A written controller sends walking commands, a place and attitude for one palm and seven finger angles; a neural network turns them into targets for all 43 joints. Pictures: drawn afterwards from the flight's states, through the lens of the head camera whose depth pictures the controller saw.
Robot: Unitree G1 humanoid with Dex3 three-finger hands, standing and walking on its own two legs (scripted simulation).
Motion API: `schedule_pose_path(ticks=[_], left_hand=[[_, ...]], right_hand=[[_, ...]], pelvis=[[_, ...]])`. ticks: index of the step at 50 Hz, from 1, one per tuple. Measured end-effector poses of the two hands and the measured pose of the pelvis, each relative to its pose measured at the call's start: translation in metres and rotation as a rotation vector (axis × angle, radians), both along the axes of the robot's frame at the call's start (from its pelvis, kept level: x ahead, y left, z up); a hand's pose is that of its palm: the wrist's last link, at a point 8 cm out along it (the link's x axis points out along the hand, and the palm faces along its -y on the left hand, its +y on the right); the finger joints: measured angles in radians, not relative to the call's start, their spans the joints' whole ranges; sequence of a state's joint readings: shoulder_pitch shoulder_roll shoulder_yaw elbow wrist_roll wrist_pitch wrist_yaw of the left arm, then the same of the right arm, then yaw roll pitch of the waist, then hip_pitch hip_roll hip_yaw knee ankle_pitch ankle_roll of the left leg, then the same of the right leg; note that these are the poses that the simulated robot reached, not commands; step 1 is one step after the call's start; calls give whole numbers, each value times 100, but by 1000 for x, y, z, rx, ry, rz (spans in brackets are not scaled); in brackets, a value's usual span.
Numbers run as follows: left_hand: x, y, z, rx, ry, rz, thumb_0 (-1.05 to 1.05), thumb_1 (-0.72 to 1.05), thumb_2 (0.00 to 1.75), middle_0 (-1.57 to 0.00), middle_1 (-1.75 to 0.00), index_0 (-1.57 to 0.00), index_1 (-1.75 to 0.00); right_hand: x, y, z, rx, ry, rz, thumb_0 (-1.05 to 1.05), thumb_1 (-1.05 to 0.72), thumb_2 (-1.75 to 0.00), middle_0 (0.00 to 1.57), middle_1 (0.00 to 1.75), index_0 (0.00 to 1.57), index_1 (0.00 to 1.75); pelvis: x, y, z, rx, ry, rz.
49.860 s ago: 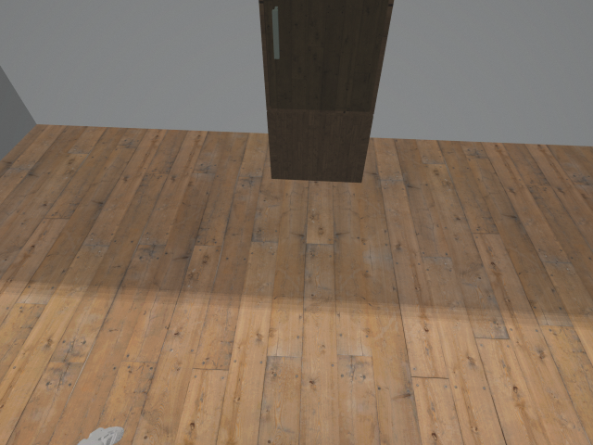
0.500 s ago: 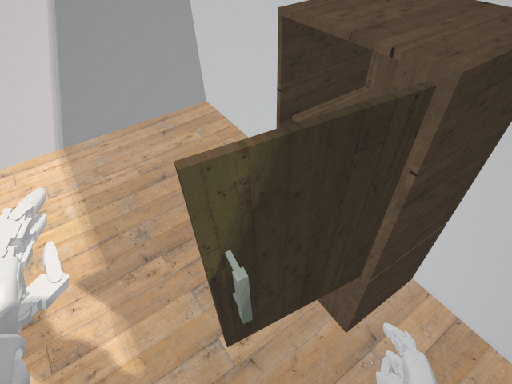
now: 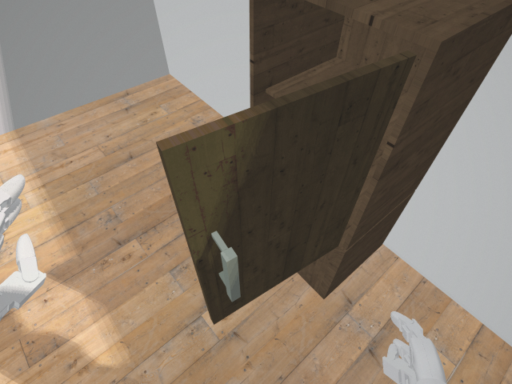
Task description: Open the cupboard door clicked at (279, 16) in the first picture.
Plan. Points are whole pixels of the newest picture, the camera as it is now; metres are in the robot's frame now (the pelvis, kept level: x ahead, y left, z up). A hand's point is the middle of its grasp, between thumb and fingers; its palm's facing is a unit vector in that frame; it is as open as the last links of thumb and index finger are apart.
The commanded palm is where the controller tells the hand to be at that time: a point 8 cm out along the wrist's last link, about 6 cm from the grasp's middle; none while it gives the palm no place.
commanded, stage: step back with the hand held close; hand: left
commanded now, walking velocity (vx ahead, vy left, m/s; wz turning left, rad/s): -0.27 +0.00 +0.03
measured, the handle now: (226, 268) +0.31 +0.07 -0.03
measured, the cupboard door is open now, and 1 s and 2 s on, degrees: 83 83 83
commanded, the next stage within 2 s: stop stepping back and stand still in 1.16 s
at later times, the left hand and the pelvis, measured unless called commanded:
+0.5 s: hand out of the picture +0.14 +0.27 +0.16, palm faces +0.45 -0.75 -0.48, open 7.4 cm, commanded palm +0.07 +0.31 +0.18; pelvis -0.06 +0.01 -0.02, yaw +2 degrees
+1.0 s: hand out of the picture +0.06 +0.29 +0.17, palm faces +0.50 -0.70 -0.50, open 7.4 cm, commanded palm +0.00 +0.31 +0.18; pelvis -0.12 +0.00 -0.01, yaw +4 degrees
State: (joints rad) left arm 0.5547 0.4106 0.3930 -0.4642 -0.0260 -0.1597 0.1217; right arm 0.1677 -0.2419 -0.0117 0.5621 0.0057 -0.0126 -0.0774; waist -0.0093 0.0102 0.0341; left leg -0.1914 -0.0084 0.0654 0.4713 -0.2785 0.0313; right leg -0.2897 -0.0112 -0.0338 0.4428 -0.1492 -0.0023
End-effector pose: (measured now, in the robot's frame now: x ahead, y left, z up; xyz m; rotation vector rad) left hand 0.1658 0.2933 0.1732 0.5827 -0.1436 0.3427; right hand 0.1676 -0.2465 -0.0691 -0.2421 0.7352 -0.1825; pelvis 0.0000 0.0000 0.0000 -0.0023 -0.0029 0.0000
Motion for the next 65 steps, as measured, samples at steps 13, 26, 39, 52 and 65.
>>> schedule_pose_path(ticks=[13,26,39,52,65], left_hand=[[-46,12,-1,31,-99,40,2,88,90,-21,-30,-22,-30],[-69,15,1,59,-166,21,1,88,90,-21,-30,-22,-30],[-97,6,-2,48,-167,3,1,88,90,-21,-30,-22,-30],[-154,31,13,32,-193,97,1,88,90,-21,-30,-22,-30],[-189,-60,20,106,-142,-228,2,88,90,-21,-30,-22,-30]], right_hand=[[-44,16,-11,2,-5,22,1,-91,-90,20,30,20,30],[-83,20,-22,-13,30,36,1,-90,-90,20,30,21,30],[-83,15,-22,-8,22,67,1,-91,-90,20,30,20,30],[-116,36,-4,-10,9,112,1,-91,-90,20,30,20,30],[-201,-3,-13,69,-2,66,1,-90,-89,21,30,21,30]], pelvis=[[-38,6,-14,5,-19,6],[-64,8,-21,-11,-10,42],[-90,1,-23,-11,7,64],[-126,2,-6,-72,67,43],[-218,-41,-11,-23,69,-49]])
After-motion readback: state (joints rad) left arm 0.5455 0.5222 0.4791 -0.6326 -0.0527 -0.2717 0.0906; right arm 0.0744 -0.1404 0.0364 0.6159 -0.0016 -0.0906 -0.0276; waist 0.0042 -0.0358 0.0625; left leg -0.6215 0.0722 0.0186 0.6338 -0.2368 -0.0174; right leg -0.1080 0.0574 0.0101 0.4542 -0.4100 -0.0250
